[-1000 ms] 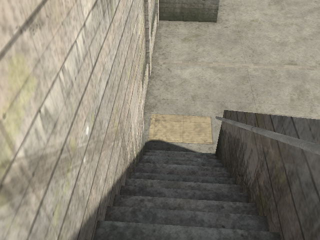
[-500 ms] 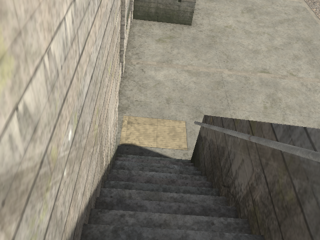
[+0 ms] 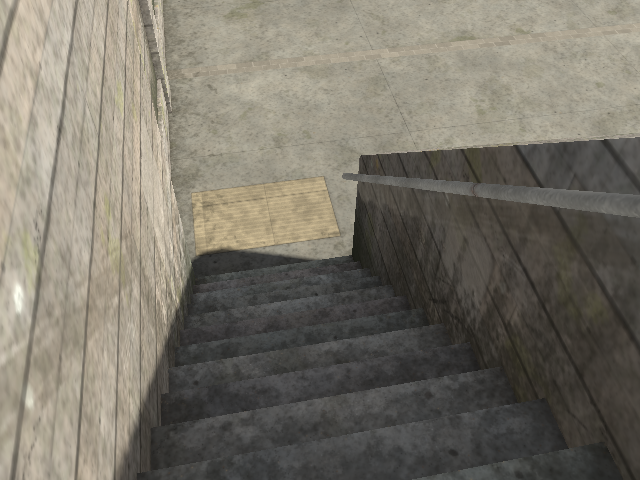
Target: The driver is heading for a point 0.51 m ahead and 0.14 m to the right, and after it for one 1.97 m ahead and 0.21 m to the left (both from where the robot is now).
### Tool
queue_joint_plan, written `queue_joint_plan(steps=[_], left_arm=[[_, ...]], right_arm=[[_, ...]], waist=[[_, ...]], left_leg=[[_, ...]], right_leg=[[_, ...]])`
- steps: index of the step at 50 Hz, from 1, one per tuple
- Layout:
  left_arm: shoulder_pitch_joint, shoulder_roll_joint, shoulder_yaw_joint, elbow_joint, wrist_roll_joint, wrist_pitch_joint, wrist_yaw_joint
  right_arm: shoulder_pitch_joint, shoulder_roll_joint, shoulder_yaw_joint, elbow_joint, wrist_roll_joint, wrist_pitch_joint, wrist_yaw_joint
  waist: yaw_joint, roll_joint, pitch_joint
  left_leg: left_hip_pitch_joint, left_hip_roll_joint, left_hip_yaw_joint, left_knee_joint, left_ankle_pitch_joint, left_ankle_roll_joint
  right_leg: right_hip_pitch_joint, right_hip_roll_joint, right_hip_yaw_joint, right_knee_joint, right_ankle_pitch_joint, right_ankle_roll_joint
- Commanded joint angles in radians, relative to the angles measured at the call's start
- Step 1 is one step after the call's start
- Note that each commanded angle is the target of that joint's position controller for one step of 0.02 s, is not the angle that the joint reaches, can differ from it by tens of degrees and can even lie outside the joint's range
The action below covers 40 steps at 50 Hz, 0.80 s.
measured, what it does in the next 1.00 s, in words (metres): goes down, turning right: left foot 0.21 m lower, then right foot 0.21 m lower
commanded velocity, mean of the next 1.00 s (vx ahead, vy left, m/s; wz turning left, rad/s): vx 0.44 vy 0.00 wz -0.45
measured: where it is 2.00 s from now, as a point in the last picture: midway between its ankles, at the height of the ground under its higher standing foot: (363, 478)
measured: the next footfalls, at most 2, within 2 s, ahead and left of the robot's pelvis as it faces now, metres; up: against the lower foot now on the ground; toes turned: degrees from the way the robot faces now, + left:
left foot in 0.20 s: +0.19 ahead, +0.18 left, -0.21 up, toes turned -10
right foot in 0.82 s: +0.53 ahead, -0.23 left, -0.42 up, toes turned -30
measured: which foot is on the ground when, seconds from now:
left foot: up 0.00-0.18, down 0.20-0.80, up 0.82-1.00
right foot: down 0.00-0.20, up 0.22-0.80, down 0.82-1.00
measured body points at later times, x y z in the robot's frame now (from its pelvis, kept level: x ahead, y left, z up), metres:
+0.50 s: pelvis +0.22 +0.08 -0.22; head +0.20 +0.09 +0.23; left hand +0.44 +0.22 -0.32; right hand +0.02 -0.08 -0.36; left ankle +0.15 +0.19 -0.90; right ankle +0.34 -0.13 -0.77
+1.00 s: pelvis +0.47 -0.09 -0.40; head +0.50 -0.13 +0.05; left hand +0.63 +0.09 -0.53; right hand +0.39 -0.34 -0.55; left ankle +0.54 +0.11 -0.99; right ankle +0.49 -0.20 -1.11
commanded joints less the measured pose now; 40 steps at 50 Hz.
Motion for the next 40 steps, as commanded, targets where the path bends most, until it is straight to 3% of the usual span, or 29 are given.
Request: queue_joint_plan(steps=[1, 2, 3, 4, 5, 7, 8, 9, 10, 11, 12, 13, 14, 15, 16, 17, 18, 21, 24, 25, 27, 29, 30, 33, 34, 36, 38, 39, 40], left_arm=[[-0.057, 0.160, 0.036, -0.087, -0.046, -0.056, 0.052], [-0.067, 0.114, 0.025, -0.095, -0.059, -0.052, 0.071], [-0.067, 0.103, 0.022, -0.106, -0.063, -0.032, 0.076], [-0.033, 0.107, 0.026, -0.112, -0.040, -0.004, 0.090], [-0.040, 0.135, 0.031, -0.113, -0.025, 0.016, 0.093], [-0.177, 0.151, 0.033, -0.174, -0.028, 0.030, 0.069], [-0.162, 0.107, 0.020, -0.171, -0.063, 0.041, 0.066], [-0.178, 0.096, 0.016, -0.140, -0.065, 0.035, 0.056], [-0.130, 0.060, 0.014, -0.127, -0.065, 0.022, 0.050], [-0.096, -0.064, 0.001, -0.119, -0.039, 0.001, 0.025], [0.070, -0.076, -0.008, -0.171, -0.062, -0.008, 0.008], [0.090, -0.045, -0.004, -0.174, -0.077, -0.005, 0.007], [-0.038, -0.001, 0.003, -0.205, -0.101, 0.001, 0.014], [-0.154, -0.004, -0.009, -0.271, -0.133, 0.025, 0.028], [-0.279, -0.002, -0.021, -0.333, -0.133, 0.047, 0.037], [-0.296, -0.009, -0.025, -0.338, -0.113, 0.057, 0.042], [-0.263, 0.060, -0.004, -0.341, -0.087, 0.069, 0.046], [-0.235, 0.038, 0.003, -0.341, -0.039, 0.084, 0.022], [-0.285, 0.019, 0.001, -0.335, -0.071, 0.102, -0.005], [-0.348, 0.038, 0.007, -0.353, -0.065, 0.097, -0.009], [-0.498, 0.061, 0.012, -0.405, -0.063, 0.073, -0.045], [-0.546, 0.044, 0.003, -0.420, -0.063, 0.053, -0.064], [-0.613, 0.082, 0.016, -0.455, -0.073, 0.042, -0.066], [-0.551, 0.026, -0.003, -0.406, -0.031, 0.018, -0.096], [-0.530, 0.024, -0.009, -0.402, -0.072, 0.029, -0.097], [-0.570, 0.042, 0.000, -0.399, -0.101, 0.036, -0.099], [-0.373, 0.160, 0.038, -0.291, -0.048, 0.026, -0.094], [-0.205, 0.173, 0.057, -0.218, -0.030, 0.038, -0.073], [-0.034, 0.189, 0.069, -0.143, 0.005, 0.032, -0.067]], right_arm=[[0.167, -0.150, -0.042, -0.023, 0.004, 0.001, 0.019], [0.063, -0.115, -0.021, -0.078, -0.029, -0.001, 0.022], [-0.018, -0.059, -0.003, -0.119, -0.034, 0.005, 0.029], [-0.070, -0.029, 0.006, -0.162, -0.028, 0.004, 0.048], [-0.032, -0.038, -0.001, -0.165, -0.025, 0.011, 0.066], [0.316, -0.142, -0.051, -0.045, -0.030, 0.032, 0.083], [0.401, -0.136, -0.062, -0.020, -0.019, 0.041, 0.073], [0.546, -0.147, -0.067, 0.035, -0.036, 0.040, 0.075], [0.616, -0.158, -0.074, 0.072, -0.032, 0.045, 0.062], [0.709, -0.160, -0.047, 0.122, -0.044, 0.040, 0.081], [0.701, -0.164, -0.026, 0.140, -0.015, 0.040, 0.104], [0.677, -0.149, -0.023, 0.170, 0.018, 0.050, 0.107], [0.637, -0.093, -0.009, 0.174, 0.028, 0.046, 0.112], [0.546, -0.155, -0.018, 0.185, 0.005, 0.052, 0.095], [0.453, -0.176, -0.014, 0.185, -0.001, 0.053, 0.059], [0.402, -0.104, 0.016, 0.185, -0.011, 0.044, 0.027], [0.308, -0.069, 0.036, 0.145, -0.020, 0.036, 0.007], [0.246, -0.110, 0.051, 0.124, -0.034, 0.028, -0.030], [0.426, -0.146, 0.026, 0.157, -0.017, 0.032, -0.005], [0.516, -0.095, 0.028, 0.190, -0.004, 0.033, -0.016], [0.645, -0.048, 0.032, 0.209, -0.033, 0.028, -0.026], [0.639, -0.076, 0.013, 0.193, -0.037, 0.020, -0.032], [0.622, -0.053, 0.018, 0.171, -0.055, 0.015, -0.031], [0.491, -0.006, 0.036, 0.122, -0.017, 0.018, -0.032], [0.410, -0.067, 0.017, 0.098, -0.019, 0.028, -0.023], [0.415, -0.106, -0.006, 0.095, -0.009, 0.031, -0.010], [0.456, -0.058, 0.009, 0.132, -0.013, 0.020, 0.002], [0.418, -0.072, 0.011, 0.146, -0.020, 0.018, 0.016], [0.388, -0.091, 0.005, 0.165, -0.013, 0.020, 0.029]], waist=[[-0.108, -0.097, -0.025], [-0.093, -0.046, 0.004], [-0.049, -0.026, 0.033], [-0.014, -0.119, 0.033], [-0.023, -0.156, 0.007], [-0.176, -0.276, -0.081], [-0.229, -0.180, -0.051], [-0.308, -0.150, -0.021], [-0.299, -0.074, 0.028], [-0.261, 0.192, 0.059], [-0.116, 0.459, 0.035], [-0.061, 0.472, 0.041], [-0.067, 0.261, 0.069], [-0.024, 0.163, 0.104], [-0.014, 0.099, 0.186], [0.005, 0.062, 0.216], [0.038, 0.011, 0.239], [0.044, 0.026, 0.208], [-0.054, 0.067, 0.181], [-0.116, 0.065, 0.208], [-0.203, 0.082, 0.223], [-0.210, 0.072, 0.224], [-0.232, 0.067, 0.230], [-0.162, -0.059, 0.204], [-0.148, -0.044, 0.224], [-0.171, 0.064, 0.209], [-0.149, -0.033, 0.128], [-0.042, -0.032, 0.023], [0.055, -0.123, 0.005]], left_leg=[[0.063, -0.004, -0.064, -0.233, 0.454, -0.014], [0.226, -0.028, -0.028, -0.489, 0.621, -0.012], [0.398, -0.072, 0.057, -0.673, 0.608, -0.014], [0.491, -0.089, 0.089, -0.734, 0.598, -0.005], [0.563, -0.093, 0.081, -0.696, 0.592, 0.012], [0.730, -0.052, 0.042, -0.597, 0.550, 0.067], [0.783, -0.023, 0.070, -0.895, 0.404, 0.070], [0.927, 0.003, 0.135, -0.944, 0.418, 0.091], [0.958, 0.162, -0.010, -1.136, 0.348, 0.181], [1.130, 0.201, -0.027, -0.717, 0.907, 0.136], [1.218, 0.203, -0.109, -0.574, 1.225, 0.103], [1.145, 0.233, -0.195, -0.674, 1.086, 0.122], [0.997, 0.237, -0.214, -0.743, 0.752, 0.172], [0.799, 0.295, -0.379, -0.868, 0.283, 0.242], [0.664, 0.322, -0.466, -0.976, 0.075, 0.220], [0.584, 0.317, -0.440, -0.936, -0.010, 0.199], [0.492, 0.236, -0.320, -0.886, -0.067, 0.138], [0.213, 0.157, -0.087, -0.891, 0.049, 0.119], [0.492, 0.176, -0.049, -0.825, 0.043, 0.164], [0.706, 0.171, -0.072, -0.742, -0.067, 0.163], [0.970, 0.200, -0.093, -0.730, -0.054, 0.169], [0.998, 0.234, -0.084, -0.721, 0.041, 0.173], [0.995, 0.200, -0.058, -0.691, -0.054, 0.167], [0.617, 0.141, 0.163, -0.639, -0.200, 0.129], [0.464, 0.128, 0.225, -0.630, -0.275, 0.132], [0.534, 0.136, 0.232, -0.582, -0.183, 0.148], [0.757, 0.091, 0.211, -0.305, -0.095, 0.124], [0.768, 0.032, 0.205, -0.117, 0.036, 0.100], [0.524, -0.036, 0.233, 0.185, -0.216, 0.058]], right_leg=[[-0.073, -0.229, 0.426, -0.096, 0.430, -0.225], [-0.213, -0.153, 0.317, -0.079, 0.208, -0.198], [-0.328, -0.085, 0.232, -0.094, 0.071, -0.178], [-0.341, -0.079, 0.212, -0.089, 0.073, -0.166], [-0.342, -0.090, 0.238, -0.027, 0.055, -0.166], [-0.275, -0.110, 0.268, 0.211, 0.257, -0.127], [-0.165, -0.049, 0.236, 0.339, 0.333, -0.091], [-0.234, -0.014, 0.230, 0.529, 0.397, -0.080], [-0.289, 0.021, 0.222, 0.879, 0.190, -0.041], [-0.652, 0.182, 0.175, 1.392, -0.406, -0.009], [-0.853, 0.126, 0.163, 1.507, -0.389, 0.015], [-0.920, 0.051, 0.109, 1.434, -0.285, 0.030], [-0.943, -0.024, 0.064, 1.402, -0.146, 0.002], [-0.918, -0.108, 0.065, 1.273, -0.002, -0.017], [-0.933, -0.144, 0.060, 1.219, 0.066, -0.020], [-0.928, -0.169, 0.156, 1.170, 0.178, -0.018], [-0.862, -0.171, 0.152, 0.971, 0.328, -0.012], [-0.447, -0.141, 0.072, 0.521, 0.726, 0.048], [-0.615, -0.153, 0.023, 0.573, 0.707, 0.044], [-0.823, -0.187, 0.151, 0.472, 0.735, 0.031], [-1.017, -0.211, 0.202, 0.309, 0.688, 0.010], [-1.023, -0.226, 0.177, 0.244, 0.672, 0.004], [-1.027, -0.211, 0.179, 0.132, 0.757, 0.000], [-0.453, -0.183, 0.023, -0.091, 1.205, -0.032], [-0.239, -0.187, -0.024, -0.229, 1.233, -0.027], [-0.112, -0.184, -0.036, -0.316, 1.122, 0.014], [-0.007, -0.205, -0.030, -0.594, 1.275, 0.014], [0.231, -0.154, -0.111, -0.696, 1.311, 0.016], [0.556, -0.135, -0.177, -0.643, 1.306, 0.012]])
